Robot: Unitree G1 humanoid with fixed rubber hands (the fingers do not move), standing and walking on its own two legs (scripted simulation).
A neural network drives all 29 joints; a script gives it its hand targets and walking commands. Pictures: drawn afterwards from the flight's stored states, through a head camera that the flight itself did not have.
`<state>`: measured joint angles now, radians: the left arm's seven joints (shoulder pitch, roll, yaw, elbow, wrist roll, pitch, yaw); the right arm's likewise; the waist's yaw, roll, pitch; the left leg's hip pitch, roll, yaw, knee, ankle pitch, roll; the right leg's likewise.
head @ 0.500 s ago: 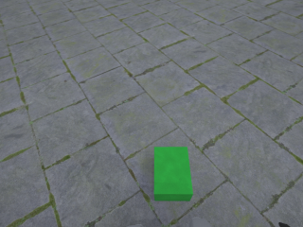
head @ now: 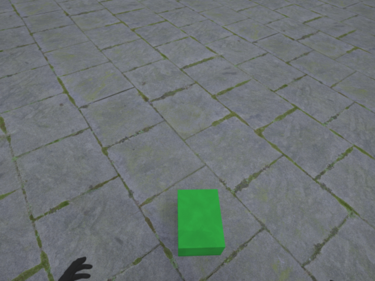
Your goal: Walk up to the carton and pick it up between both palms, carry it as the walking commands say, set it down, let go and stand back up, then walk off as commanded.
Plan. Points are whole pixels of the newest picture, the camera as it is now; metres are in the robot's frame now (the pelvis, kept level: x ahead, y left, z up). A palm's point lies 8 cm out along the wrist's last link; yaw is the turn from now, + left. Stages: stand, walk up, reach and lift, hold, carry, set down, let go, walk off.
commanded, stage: walk up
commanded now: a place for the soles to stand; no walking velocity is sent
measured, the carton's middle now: (198, 221) +0.51 -0.06 -0.69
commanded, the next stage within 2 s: stand in 1.14 s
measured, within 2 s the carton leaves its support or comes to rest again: neither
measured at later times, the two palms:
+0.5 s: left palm out of the picture +0.05 +0.28 -0.10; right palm out of the picture +0.10 -0.31 -0.10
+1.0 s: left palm out of the picture +0.11 +0.27 -0.10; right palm out of the picture +0.12 -0.32 -0.09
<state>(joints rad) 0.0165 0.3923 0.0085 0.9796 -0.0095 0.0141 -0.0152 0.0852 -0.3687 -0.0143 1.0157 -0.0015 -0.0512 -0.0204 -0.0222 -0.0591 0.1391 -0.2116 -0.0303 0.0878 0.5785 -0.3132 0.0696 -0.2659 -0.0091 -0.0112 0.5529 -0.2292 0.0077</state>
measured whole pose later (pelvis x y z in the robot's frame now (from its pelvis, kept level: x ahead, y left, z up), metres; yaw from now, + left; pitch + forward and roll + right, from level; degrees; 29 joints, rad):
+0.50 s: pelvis +0.00 -0.02 +0.02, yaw +1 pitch -2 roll +0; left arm 0.14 0.36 0.02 1.15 0.00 -0.03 -0.01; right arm 0.08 -0.34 -0.01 1.13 -0.02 -0.03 0.01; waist 0.02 -0.01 0.04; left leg -0.11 -0.03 0.05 0.33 -0.18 0.04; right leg -0.16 0.00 -0.04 0.31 -0.12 -0.02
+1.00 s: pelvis +0.02 -0.03 +0.02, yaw +2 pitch -2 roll +0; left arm 0.07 0.35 0.01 1.12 0.00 -0.02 -0.01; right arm 0.07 -0.34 0.00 1.13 -0.01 -0.03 0.00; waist 0.00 -0.01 0.04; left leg -0.07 -0.02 0.04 0.29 -0.18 0.03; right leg -0.13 0.01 -0.05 0.29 -0.13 -0.02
